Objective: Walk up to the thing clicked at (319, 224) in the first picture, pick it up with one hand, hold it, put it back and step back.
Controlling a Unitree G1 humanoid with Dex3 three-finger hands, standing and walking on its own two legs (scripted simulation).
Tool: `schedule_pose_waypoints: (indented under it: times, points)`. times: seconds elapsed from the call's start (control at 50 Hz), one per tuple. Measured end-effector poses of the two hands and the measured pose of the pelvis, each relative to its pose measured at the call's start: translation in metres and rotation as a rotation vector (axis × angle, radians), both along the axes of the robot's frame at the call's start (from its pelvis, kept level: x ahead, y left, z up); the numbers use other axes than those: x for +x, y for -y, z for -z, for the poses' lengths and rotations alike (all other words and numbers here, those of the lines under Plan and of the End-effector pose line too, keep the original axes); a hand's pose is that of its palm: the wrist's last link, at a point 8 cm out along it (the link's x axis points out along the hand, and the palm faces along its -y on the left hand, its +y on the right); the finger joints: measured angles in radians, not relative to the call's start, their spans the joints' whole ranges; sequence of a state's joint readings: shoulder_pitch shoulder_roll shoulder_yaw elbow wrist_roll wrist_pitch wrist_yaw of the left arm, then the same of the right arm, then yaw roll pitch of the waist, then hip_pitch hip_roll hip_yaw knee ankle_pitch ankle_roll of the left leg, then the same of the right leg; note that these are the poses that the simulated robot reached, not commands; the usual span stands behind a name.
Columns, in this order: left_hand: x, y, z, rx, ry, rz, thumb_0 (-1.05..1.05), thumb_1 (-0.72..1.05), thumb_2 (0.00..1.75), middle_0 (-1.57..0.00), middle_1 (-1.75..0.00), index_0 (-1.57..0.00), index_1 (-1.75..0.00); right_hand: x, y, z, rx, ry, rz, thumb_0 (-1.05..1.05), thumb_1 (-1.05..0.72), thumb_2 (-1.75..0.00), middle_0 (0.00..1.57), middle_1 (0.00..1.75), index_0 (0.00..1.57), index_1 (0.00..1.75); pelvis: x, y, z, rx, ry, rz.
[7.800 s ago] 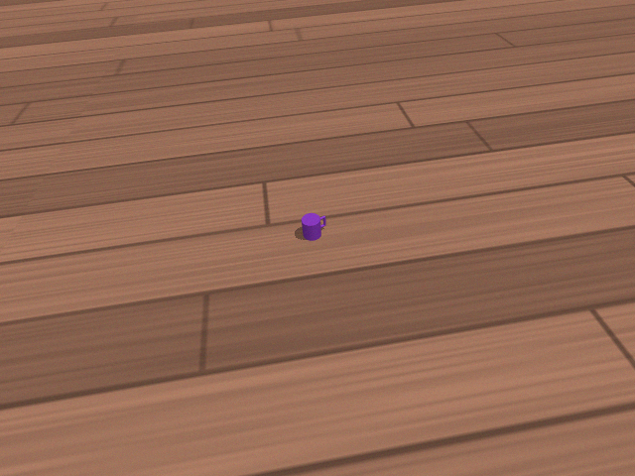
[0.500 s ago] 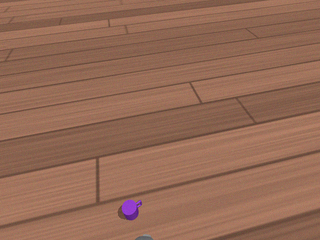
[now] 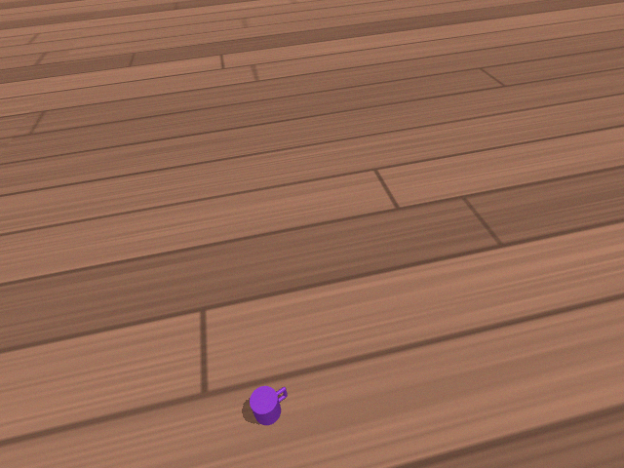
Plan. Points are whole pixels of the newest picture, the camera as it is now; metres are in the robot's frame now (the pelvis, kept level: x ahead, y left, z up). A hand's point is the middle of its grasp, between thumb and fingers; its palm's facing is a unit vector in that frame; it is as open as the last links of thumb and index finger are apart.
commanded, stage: walk up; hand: left
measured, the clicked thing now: (270, 402) +0.51 +0.22 -0.72
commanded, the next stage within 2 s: stand in 0.32 s
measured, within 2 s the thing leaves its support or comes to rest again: neither
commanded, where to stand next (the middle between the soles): +0.11 +0.00 m, yaw -1 degrees
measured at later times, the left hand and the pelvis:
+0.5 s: hand out of the picture +0.08 +0.26 -0.14, palm faces +0.01 -0.94 -0.35, open 7.4 cm; pelvis +0.01 +0.00 +0.02, yaw +0 degrees
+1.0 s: hand out of the picture +0.09 +0.24 -0.14, palm faces -0.01 -0.94 -0.35, open 7.4 cm; pelvis +0.01 -0.01 +0.02, yaw +0 degrees
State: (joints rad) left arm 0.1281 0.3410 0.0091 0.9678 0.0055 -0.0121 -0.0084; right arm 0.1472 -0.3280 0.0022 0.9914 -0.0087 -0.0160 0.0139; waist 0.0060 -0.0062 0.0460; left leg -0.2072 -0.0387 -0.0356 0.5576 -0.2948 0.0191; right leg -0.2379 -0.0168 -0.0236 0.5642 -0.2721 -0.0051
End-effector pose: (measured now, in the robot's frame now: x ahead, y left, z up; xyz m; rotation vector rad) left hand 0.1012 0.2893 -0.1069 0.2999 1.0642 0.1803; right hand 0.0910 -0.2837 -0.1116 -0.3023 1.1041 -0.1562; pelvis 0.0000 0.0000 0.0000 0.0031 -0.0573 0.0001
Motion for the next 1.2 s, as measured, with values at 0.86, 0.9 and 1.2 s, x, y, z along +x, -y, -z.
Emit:
schedule_pose_waypoints:
  times: [0.86,0.9,1.2]
  points:
    - [-0.016,0.003,-0.007,0.018,-0.138,-0.036,0.0,0.9,0.9,-0.2,-0.29,-0.2,-0.3,-0.004,0.02,-0.007,-0.011,-0.102,0.041,0.01,-0.9,-0.9,0.2,0.3,0.2,0.3,0.008,0.01,-0.017,0.002,-0.019,0.004]
    - [-0.017,0.004,-0.006,0.019,-0.142,-0.037,0.0,0.9,0.9,-0.2,-0.29,-0.2,-0.3,-0.007,0.022,-0.007,-0.014,-0.11,0.044,0.01,-0.9,-0.9,0.2,0.3,0.2,0.3,0.008,0.011,-0.017,0.001,-0.019,0.003]
    - [-0.021,0.009,-0.007,0.022,-0.149,-0.039,0.0,0.9,0.9,-0.2,-0.29,-0.2,-0.3,-0.017,0.03,-0.005,-0.015,-0.13,0.052,0.01,-0.91,-0.9,0.2,0.3,0.2,0.3,0.008,0.018,-0.017,0.0,-0.017,0.004]
